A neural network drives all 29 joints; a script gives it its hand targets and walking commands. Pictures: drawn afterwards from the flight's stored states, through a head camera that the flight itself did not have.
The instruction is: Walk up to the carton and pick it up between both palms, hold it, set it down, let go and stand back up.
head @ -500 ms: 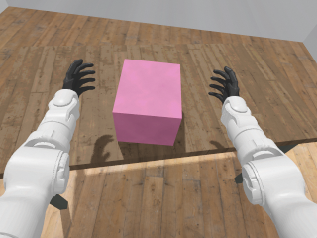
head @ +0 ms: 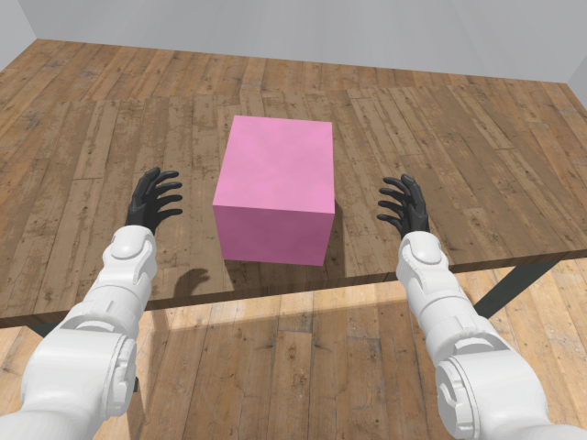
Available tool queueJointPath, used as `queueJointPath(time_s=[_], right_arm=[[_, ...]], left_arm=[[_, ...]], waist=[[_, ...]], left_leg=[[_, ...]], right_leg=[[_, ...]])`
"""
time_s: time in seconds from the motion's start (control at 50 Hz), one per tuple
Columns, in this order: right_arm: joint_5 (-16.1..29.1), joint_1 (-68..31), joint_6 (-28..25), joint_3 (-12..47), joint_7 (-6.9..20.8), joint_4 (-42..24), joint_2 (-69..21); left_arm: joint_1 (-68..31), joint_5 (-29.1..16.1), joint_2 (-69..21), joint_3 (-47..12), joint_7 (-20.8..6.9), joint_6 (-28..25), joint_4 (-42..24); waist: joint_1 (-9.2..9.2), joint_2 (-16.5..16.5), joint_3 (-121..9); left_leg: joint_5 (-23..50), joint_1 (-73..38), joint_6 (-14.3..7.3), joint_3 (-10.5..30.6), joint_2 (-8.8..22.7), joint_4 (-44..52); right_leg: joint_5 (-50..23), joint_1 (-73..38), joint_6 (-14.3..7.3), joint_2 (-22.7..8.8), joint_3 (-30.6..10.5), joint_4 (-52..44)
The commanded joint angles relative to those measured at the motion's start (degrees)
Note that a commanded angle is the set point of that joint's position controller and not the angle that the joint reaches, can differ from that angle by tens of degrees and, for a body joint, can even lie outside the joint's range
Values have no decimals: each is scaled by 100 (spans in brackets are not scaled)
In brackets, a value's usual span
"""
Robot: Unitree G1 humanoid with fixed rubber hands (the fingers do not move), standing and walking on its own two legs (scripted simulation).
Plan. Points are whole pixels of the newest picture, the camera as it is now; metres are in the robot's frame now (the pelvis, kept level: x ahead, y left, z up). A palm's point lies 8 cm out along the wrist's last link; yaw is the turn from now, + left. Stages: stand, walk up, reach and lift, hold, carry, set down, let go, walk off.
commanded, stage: set down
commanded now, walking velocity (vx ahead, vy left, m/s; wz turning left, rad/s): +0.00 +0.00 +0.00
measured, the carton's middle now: (278, 189) +0.55 +0.02 -0.03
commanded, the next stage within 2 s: let go in 1.76 s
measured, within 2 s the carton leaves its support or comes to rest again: neither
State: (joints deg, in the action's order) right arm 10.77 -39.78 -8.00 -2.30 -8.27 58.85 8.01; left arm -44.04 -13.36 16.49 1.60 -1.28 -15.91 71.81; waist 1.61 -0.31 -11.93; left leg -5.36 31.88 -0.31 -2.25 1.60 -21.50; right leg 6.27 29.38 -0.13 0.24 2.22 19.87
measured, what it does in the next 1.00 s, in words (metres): stands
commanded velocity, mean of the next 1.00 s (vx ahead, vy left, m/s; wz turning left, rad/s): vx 0.00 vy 0.00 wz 0.00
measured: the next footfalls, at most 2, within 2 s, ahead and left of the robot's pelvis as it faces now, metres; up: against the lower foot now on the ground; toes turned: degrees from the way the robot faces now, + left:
none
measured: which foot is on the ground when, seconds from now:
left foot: down 0.00-1.00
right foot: down 0.00-1.00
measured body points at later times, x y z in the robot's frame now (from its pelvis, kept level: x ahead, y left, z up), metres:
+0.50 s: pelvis +0.03 +0.00 +0.01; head +0.04 +0.01 +0.46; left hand +0.34 +0.23 +0.01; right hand +0.35 -0.18 +0.01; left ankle +0.04 +0.11 -0.74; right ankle +0.02 -0.12 -0.74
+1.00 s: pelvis +0.04 +0.00 +0.00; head +0.08 +0.02 +0.45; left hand +0.31 +0.22 -0.05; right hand +0.31 -0.17 -0.03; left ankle +0.04 +0.11 -0.74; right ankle +0.02 -0.12 -0.74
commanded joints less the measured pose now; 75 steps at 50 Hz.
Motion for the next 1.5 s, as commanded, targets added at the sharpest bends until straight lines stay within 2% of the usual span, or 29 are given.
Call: queueJointPath(time_s=[0.0, 0.1, 0.18, 0.36, 0.4, 0.46, 0.54, 0.62, 0.68, 0.72, 0.8, 0.84, 0.86, 0.88, 0.96, 0.98, 1.0, 1.02, 1.08, 1.12, 1.16, 1.18, 1.22, 1.24, 1.28, 1.34, 1.36, 1.44, 1.48], right_arm=[[16, -1622, -553, -262, -63, -1404, 639], [-96, -1268, -684, -464, 19, -2276, 607], [-76, -679, -664, -285, 111, -2557, 472], [-144, 1005, -837, -14, 103, -2358, 296], [-253, 961, -889, -19, 133, -2523, 338], [-344, 814, -857, -40, 156, -2827, 258], [-327, 1062, -1101, -73, 181, -3185, 320], [-315, 337, -1066, -31, 274, -3076, 354], [-257, 1136, -1156, 102, 321, -2610, 246], [-163, 1737, -1367, 204, 323, -2474, 217], [-112, 2149, -1551, 335, 214, -2227, 139], [-196, 1871, -1378, 373, 177, -2066, 26], [-223, 2623, -1473, 393, 178, -2066, -95], [-336, 2202, -1380, 369, 158, -2063, -75], [-521, 1843, -1409, -70, 230, -3242, 146], [-591, 1509, -1274, -140, 265, -3119, 249], [-586, 2189, -1298, -95, 302, -3049, 119], [-557, 2153, -1295, -98, 299, -3378, 206], [-448, 4394, -1367, 200, 232, -2875, -119], [-393, 3502, -1360, 210, 179, -3387, 35], [-360, 2177, -1272, 184, 213, -4013, 185], [-405, 2068, -1137, 237, 262, -3847, 122], [-453, 3830, -1032, 426, 312, -3020, -90], [-469, 3861, -919, 494, 282, -2757, -143], [-386, 2626, -752, 293, 215, -3604, 177], [-239, 3217, -579, 350, 226, -3657, 154], [-270, 3512, -471, 404, 224, -3297, 121], [-208, 3187, 135, 455, 160, -3272, 174], [-201, 4182, 417, 562, 109, -3065, -5]], left_arm=[[-1678, 201, 811, 199, -6, -407, -1550], [-1322, 206, 775, 230, 114, -520, -2950], [-549, 295, 704, 287, 140, -536, -3479], [1316, 391, 422, 317, -114, -555, -3077], [1197, 373, 592, 363, -245, -601, -3337], [947, 81, 707, 147, -249, -649, -3381], [1260, -121, 742, -33, -221, -912, -3624], [536, -347, 788, -262, -107, -979, -3569], [1426, -104, 605, -166, -90, -960, -3239], [2141, 84, 498, -51, -137, -950, -3419], [2572, 519, 417, 353, -254, -717, -3658], [2344, 552, 398, 401, -297, -442, -3435], [3056, 661, 195, 407, -328, -409, -3580], [2681, 723, 210, 478, -361, -263, -3555], [2184, 479, 426, 305, -128, -356, -4891], [1839, 422, 465, 194, -52, -247, -4892], [2513, 435, 275, 29, -45, -179, -4768], [2627, 417, 314, 98, -45, -79, -5030], [4980, 1132, -227, 354, -255, 427, -4817], [4166, 954, 141, 462, -300, 483, -5194], [2795, 420, 458, 228, -136, 229, -5496], [2577, 255, 501, 73, -77, 143, -5202], [4264, 647, 52, 147, -143, 277, -4768], [4309, 779, 105, 287, -251, 511, -4658], [3236, 521, 657, 409, -177, 675, -5447], [3752, 433, 454, 188, -116, 733, -5686], [4029, 607, 375, 164, -170, 907, -5490], [3828, 692, 547, 229, -217, 1843, -5675], [4897, 1032, 322, 348, -294, 2449, -5725]], waist=[[32, 236, -2505], [-108, 851, -3171], [-240, 903, -3133], [-155, 118, -1439], [-219, 334, -1111], [-88, 127, -1223], [-98, 120, -1362], [-96, 249, -1849], [-124, 373, -1660], [-190, 360, -1824], [-305, 370, -1708], [-285, 301, -1421], [-289, 282, -1171], [-312, 172, -997], [-333, 223, -1188], [-310, 330, -1373], [-257, 366, -1338], [-334, 356, -1617], [-405, 375, -1128], [-485, 407, -1070], [-464, 152, -1066], [-399, 3, -901], [-358, 12, -403], [-383, 30, -334], [-442, 77, -729], [-373, 218, -645], [-346, 332, -541], [-332, 454, -353], [-363, 460, 165]], left_leg=[[981, -2343, 277, -36, -246, -52], [1333, -2813, 443, -127, -268, -37], [1467, -2697, 416, -160, -288, -6], [1240, -2605, 324, -79, -251, 36], [769, -1913, 246, -18, -224, 53], [451, -1791, 228, 9, -179, 81], [556, -1518, 184, 29, -181, -57], [342, -1210, 212, 2, -204, -96], [607, -1290, 249, 13, -178, -161], [1216, -1451, 241, 0, -199, -279], [1942, -1801, 263, 46, -223, -213], [1503, -1653, 268, 46, -184, -76], [1462, -1670, 267, 32, -163, -40], [1127, -1612, 268, 44, -146, 94], [574, -1523, 216, -33, -166, 135], [515, -1525, 238, -2, -140, 162], [606, -1563, 259, -14, -118, 102], [828, -1678, 224, -26, -141, 100], [2339, -2533, 272, -15, -156, -148], [2321, -2386, 278, -26, -237, -184], [1579, -1926, 173, -21, -220, -42], [1092, -1608, 123, -21, -181, 60], [1320, -1830, 82, -36, -124, 236], [1461, -2032, 89, -23, -161, 283], [1236, -2084, 56, -39, -260, 178], [1585, -2435, 132, -20, -199, 50], [1756, -2636, 175, -17, -175, 68], [1537, -2757, 202, 15, -182, 103], [1766, -3020, 230, 50, -128, 181]], right_leg=[[-753, -1179, 25, 172, -50, -295], [-1096, -1143, -56, 324, 21, -282], [-1388, -1542, -64, 331, -21, -217], [-984, -1846, -34, 217, -238, -465], [-924, -1918, -156, 159, -192, -340], [-791, -1869, -150, 194, -149, -214], [-1020, -2058, -138, 196, -210, 36], [-940, -1988, -92, 215, -164, 268], [-1146, -2031, -138, 122, -261, 269], [-1653, -2208, -105, 132, -344, 330], [-2295, -2461, -55, 159, -390, 214], [-1853, -2317, -41, 142, -407, 114], [-1782, -2396, -57, 123, -400, 91], [-1441, -2330, -27, 127, -374, -8], [-838, -2040, 65, 242, -202, 151], [-794, -2018, 23, 268, -226, 206], [-945, -2071, -3, 223, -254, 267], [-1165, -2237, 4, 251, -284, 265], [-2169, -2798, -14, 155, -450, 19], [-2016, -2627, 53, 228, -364, -8], [-1536, -2521, 129, 303, -321, 119], [-1360, -2628, 131, 259, -366, 151], [-1856, -3106, 91, 114, -541, 62], [-1886, -2994, 101, 97, -545, -37], [-1493, -2563, 172, 214, -418, 18], [-1521, -2546, 56, 229, -440, -85], [-1643, -2542, 9, 208, -448, -149], [-1117, -2235, -25, 200, -373, -340], [-1175, -2385, -83, 137, -399, -536]])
